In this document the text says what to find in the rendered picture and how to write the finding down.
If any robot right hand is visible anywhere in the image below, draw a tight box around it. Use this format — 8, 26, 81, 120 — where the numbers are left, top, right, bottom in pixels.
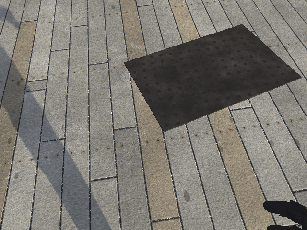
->
263, 200, 307, 230

